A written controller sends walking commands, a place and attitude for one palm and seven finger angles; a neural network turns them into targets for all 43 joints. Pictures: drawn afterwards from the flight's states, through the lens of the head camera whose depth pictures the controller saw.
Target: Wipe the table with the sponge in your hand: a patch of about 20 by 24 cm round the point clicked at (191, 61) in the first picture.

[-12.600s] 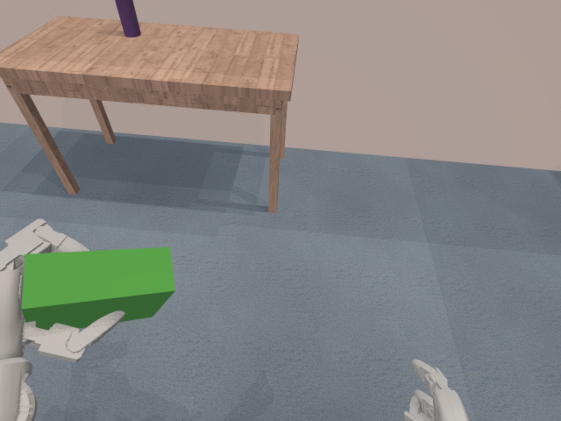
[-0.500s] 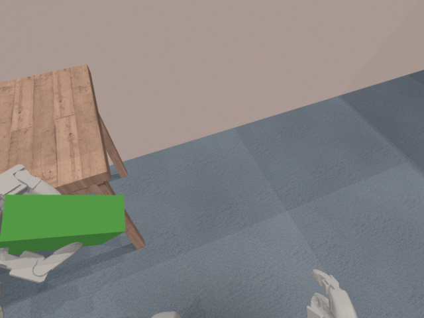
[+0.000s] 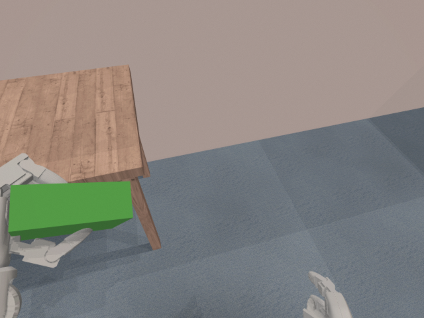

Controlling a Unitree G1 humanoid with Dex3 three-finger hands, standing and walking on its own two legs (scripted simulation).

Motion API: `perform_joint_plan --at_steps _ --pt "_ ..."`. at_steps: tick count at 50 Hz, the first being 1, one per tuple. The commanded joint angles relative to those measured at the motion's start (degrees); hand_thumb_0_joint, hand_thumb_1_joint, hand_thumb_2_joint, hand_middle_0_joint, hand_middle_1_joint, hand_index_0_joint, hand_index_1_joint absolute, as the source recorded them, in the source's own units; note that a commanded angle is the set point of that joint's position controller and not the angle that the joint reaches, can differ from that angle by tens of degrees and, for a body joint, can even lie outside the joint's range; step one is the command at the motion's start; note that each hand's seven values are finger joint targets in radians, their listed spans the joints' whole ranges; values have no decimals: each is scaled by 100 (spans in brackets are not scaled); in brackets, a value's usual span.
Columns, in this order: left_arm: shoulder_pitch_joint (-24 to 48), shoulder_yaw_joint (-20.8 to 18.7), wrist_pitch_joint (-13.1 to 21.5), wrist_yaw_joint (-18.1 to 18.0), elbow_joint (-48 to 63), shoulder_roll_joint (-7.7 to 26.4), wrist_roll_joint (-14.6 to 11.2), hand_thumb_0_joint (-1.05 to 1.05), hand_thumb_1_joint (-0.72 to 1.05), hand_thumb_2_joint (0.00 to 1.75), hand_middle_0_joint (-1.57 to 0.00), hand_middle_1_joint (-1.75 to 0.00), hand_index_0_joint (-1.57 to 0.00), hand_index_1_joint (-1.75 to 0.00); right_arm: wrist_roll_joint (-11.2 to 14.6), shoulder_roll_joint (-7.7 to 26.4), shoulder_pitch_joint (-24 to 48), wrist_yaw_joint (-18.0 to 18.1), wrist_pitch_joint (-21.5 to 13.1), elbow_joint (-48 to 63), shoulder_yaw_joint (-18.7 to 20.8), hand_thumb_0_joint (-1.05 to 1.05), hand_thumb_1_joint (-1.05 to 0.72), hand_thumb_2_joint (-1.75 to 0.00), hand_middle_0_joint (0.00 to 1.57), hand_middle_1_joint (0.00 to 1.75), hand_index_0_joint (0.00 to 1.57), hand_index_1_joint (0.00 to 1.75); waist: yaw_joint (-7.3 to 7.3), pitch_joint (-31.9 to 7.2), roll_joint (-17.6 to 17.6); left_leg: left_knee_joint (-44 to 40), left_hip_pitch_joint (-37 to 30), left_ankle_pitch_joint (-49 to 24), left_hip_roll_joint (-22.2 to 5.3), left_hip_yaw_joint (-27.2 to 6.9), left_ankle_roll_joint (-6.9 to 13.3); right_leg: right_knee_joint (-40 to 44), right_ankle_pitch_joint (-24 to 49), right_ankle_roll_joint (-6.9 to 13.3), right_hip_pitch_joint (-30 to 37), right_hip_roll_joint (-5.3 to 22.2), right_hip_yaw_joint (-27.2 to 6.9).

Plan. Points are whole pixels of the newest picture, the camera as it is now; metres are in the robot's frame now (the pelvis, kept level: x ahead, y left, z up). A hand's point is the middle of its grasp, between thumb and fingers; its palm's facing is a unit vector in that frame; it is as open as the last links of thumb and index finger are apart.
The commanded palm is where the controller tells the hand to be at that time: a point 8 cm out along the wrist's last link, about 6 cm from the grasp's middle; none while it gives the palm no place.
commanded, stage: take the last steps up to it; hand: left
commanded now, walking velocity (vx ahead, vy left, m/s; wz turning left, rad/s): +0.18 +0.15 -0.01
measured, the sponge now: (89, 209) +0.23 +0.19 +0.15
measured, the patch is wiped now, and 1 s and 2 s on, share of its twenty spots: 0.00 0.00 0.00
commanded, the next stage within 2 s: come to a stop and stand still in 0.38 s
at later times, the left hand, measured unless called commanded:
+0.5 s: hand (35, 177) +0.27 +0.28 +0.17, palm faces +0.33 -0.81 -0.49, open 9.4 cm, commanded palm +0.22 +0.33 +0.19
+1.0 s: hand (38, 171) +0.28 +0.28 +0.17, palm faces +0.31 -0.83 -0.47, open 9.4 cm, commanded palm +0.23 +0.33 +0.19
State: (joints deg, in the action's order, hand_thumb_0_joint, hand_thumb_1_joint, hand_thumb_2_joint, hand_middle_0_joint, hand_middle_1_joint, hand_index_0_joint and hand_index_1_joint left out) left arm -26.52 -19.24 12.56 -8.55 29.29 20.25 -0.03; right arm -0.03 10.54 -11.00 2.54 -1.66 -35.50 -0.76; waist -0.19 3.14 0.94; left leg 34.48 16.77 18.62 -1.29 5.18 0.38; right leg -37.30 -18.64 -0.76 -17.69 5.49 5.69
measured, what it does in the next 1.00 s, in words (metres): steps on the spot: left foot, then right foot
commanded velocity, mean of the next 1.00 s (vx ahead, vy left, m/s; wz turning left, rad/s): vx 0.05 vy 0.01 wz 0.01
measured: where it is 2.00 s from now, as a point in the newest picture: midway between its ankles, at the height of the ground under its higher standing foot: outside the picture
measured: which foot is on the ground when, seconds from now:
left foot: down 0.00-0.24, up 0.26-0.52, down 0.54-0.90, up 0.92-1.00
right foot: down 0.00-0.54, up 0.56-0.84, down 0.86-1.00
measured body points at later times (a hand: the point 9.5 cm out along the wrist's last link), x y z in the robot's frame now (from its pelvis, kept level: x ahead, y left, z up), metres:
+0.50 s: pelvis +0.05 +0.05 +0.01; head +0.11 +0.05 +0.46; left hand +0.25 +0.32 +0.19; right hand +0.20 -0.21 -0.09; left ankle +0.10 +0.19 -0.71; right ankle +0.02 -0.08 -0.73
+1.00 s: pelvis +0.05 +0.05 +0.01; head +0.09 +0.04 +0.46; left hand +0.26 +0.32 +0.19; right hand +0.21 -0.16 -0.10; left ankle +0.07 +0.19 -0.70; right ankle +0.06 -0.02 -0.73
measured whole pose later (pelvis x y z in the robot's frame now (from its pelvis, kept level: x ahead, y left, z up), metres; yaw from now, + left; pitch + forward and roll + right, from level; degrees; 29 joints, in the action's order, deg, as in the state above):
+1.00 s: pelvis +0.05 +0.05 +0.01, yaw -3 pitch +0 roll +1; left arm -28.9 -20.0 7.9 -7.6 29.6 21.4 -2.3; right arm 0.9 9.9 -10.0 2.3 -2.1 -33.9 -2.2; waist 0.1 4.4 -1.2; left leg 44.3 21.7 24.0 -3.0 3.6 -1.8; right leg -31.7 -16.0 4.5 -15.8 -0.3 7.7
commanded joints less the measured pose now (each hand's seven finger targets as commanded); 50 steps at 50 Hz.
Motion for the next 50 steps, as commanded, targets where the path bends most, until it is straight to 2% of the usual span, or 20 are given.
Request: perform_joint_plan --at_steps 1,2,3,7,10,11,12,13,14,16,18,24,25,27,29,33,41,43,45,50 --pt "135 -823 460 -140 1350 1039 -135 0 10 130 -120 -160 -120 -160 43 706 309 116 -326 948 358 0 -90 -90 20 30 20 30 56 -873 -1519 -1675 -955 -732 -1528 -1672 734 -1024 -1266 -41 -688 -186 30" --pt "216 -818 434 -136 1224 1057 -75 0 10 130 -120 -160 -120 -160 -12 730 330 129 -366 906 361 0 -90 -90 20 30 20 30 115 -561 -1592 -1955 -549 -535 -1842 -2269 1067 -1729 -1577 -42 -830 -232 -51" --pt "320 -781 436 -128 1195 1045 -60 0 10 130 -120 -160 -120 -160 -31 735 322 129 -411 867 366 0 -90 -90 20 30 20 30 102 -469 -1354 -1802 -591 -926 -1838 -2208 1188 -1765 -1480 -40 -966 -144 -148" --pt "292 -592 353 -111 1191 905 -134 0 10 130 -120 -160 -120 -160 56 761 246 86 -548 785 370 0 -90 -90 20 30 20 30 74 -856 -1250 -1091 -1250 -2586 -1292 -999 853 -310 -877 -86 -489 -288 246" --pt "193 -626 307 -108 1101 938 -107 0 10 130 -120 -160 -120 -160 74 765 294 72 -497 796 349 0 -90 -90 20 30 20 30 30 -1020 -943 -368 -406 -2121 -1017 -538 491 1258 484 80 981 -153 191" --pt "251 -766 329 -131 1119 1116 -74 0 10 130 -120 -160 -120 -160 68 704 309 60 -445 820 335 0 -90 -90 20 30 20 30 53 -1210 -227 414 539 -1520 -748 -232 322 1335 1496 390 1918 546 -632" --pt "207 -1026 358 -166 941 1378 -107 0 10 130 -120 -160 -120 -160 64 581 354 54 -409 899 311 0 -90 -90 20 30 20 30 57 -1201 1059 1529 1681 -70 -72 211 -9 1483 2692 906 2534 1647 -2265" --pt "43 -1018 333 -146 619 1241 -237 0 10 130 -120 -160 -120 -160 112 715 324 10 -380 873 441 0 -90 -90 20 30 20 30 0 -1002 1503 2579 2085 1147 -14 -210 -168 1685 3132 1197 2327 2180 -2809" --pt "-47 -1050 347 -134 729 1284 -260 0 10 130 -120 -160 -120 -160 106 717 450 -2 -326 868 427 0 -90 -90 20 30 20 30 -40 -730 1112 3122 2183 1081 -200 -604 -211 1752 2996 1263 1923 2266 -2727" --pt "-239 -1147 461 -122 1015 1270 -203 0 10 130 -120 -160 -120 -160 55 575 604 -44 -169 879 280 0 -90 -90 20 30 20 30 -39 -698 504 2926 2224 779 -402 -595 -235 1580 3360 1120 1898 1917 -1716" --pt "-243 -1099 547 -139 1191 1200 -144 0 10 130 -120 -160 -120 -160 21 545 596 -30 -124 904 270 0 -90 -90 20 30 20 30 6 -714 594 2013 1585 468 -434 -328 -217 1534 3723 883 1411 1602 -974" --pt "-35 -1007 466 -246 1556 1204 -98 0 10 130 -120 -160 -120 -160 -24 555 389 95 -257 947 409 0 -90 -90 20 30 20 30 33 -1012 503 -536 -329 -738 68 579 -165 944 2294 478 838 1079 -378" --pt "76 -893 455 -235 1735 1142 -112 0 10 130 -120 -160 -120 -160 14 640 299 159 -281 995 472 0 -90 -90 20 30 20 30 110 -1103 -69 -986 -867 -1046 -110 379 -126 292 1988 315 663 846 -173" --pt "167 -922 525 -237 1941 1186 -140 0 10 130 -120 -160 -120 -160 52 860 183 164 -325 1136 556 0 -90 -90 20 30 20 30 60 -1375 -1890 -1300 -1799 -3719 -1955 -1872 793 -1828 -1668 -133 -838 -249 61" --pt "42 -1108 477 -184 1490 1329 -165 0 10 130 -120 -160 -120 -160 1 797 182 116 -350 1022 511 0 -90 -90 20 30 20 30 79 -1289 -1525 -1324 -1435 -3687 -2237 -2213 1178 -2542 -1613 -110 -1088 -162 -496" --pt "-193 -816 298 -93 1968 1032 -237 0 10 130 -120 -160 -120 -160 34 725 269 -60 -474 1042 402 0 -90 -90 20 30 20 30 75 -1234 -1508 -1174 -1288 -3890 -1735 -918 685 -1357 -800 -153 -646 -298 -154" --pt "-99 -942 30 -60 1566 1135 -292 0 10 130 -120 -160 -120 -160 54 670 268 -32 -504 1134 238 0 -90 -90 20 30 20 30 57 -1055 -1249 -986 -455 -2194 -1571 -453 262 1117 405 -124 837 -449 71" --pt "63 -993 24 -71 1342 1226 -267 0 10 130 -120 -160 -120 -160 73 578 240 -7 -430 1143 197 0 -90 -90 20 30 20 30 139 -1094 -449 -411 52 -1097 -1088 -137 -10 1393 1961 100 1182 117 -528" --pt "-58 -839 -137 -35 971 1077 -386 0 10 130 -120 -160 -120 -160 138 494 238 -1 -402 1152 185 0 -90 -90 20 30 20 30 90 -1069 959 630 239 277 -206 39 -274 1687 2702 609 799 990 -1666" --pt "18 -891 -58 -138 1367 1161 -284 0 10 130 -120 -160 -120 -160 84 420 675 97 -297 1083 38 0 -90 -90 20 30 20 30 -13 -1071 512 1175 769 795 -127 -260 -236 1465 3643 890 1401 1187 -1156"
